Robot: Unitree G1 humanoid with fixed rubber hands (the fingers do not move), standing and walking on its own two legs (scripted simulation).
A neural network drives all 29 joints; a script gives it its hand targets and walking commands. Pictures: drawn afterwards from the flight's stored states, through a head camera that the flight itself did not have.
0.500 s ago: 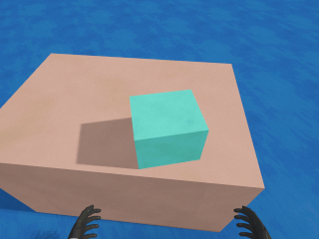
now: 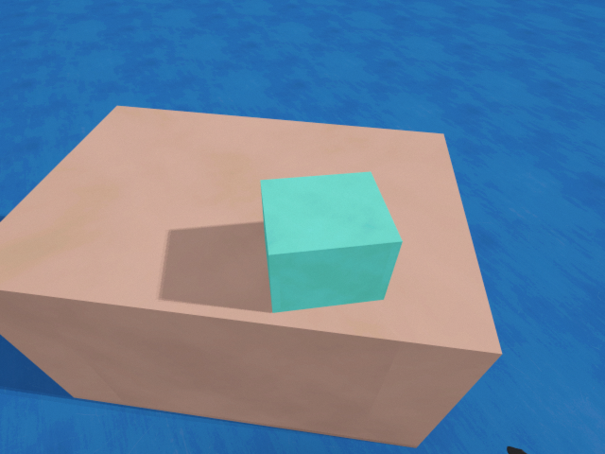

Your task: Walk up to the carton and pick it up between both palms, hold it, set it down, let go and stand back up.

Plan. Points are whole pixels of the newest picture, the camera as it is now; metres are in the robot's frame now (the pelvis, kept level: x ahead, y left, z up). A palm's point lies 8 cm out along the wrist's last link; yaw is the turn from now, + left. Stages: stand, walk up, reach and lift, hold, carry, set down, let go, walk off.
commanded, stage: stand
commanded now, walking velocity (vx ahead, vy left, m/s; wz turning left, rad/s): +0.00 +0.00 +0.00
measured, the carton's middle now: (322, 240) +0.51 -0.03 -0.06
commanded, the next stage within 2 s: none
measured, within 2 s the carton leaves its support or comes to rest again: neither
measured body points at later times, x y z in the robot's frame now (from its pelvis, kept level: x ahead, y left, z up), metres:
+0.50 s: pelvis -0.03 -0.01 +0.00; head -0.04 -0.01 +0.45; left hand +0.01 +0.29 -0.13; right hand +0.04 -0.31 -0.12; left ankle +0.01 +0.12 -0.74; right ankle +0.01 -0.14 -0.74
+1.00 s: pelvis -0.01 -0.02 +0.00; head -0.01 -0.01 +0.45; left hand +0.06 +0.26 -0.13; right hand +0.04 -0.31 -0.13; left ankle +0.01 +0.12 -0.74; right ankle +0.01 -0.14 -0.74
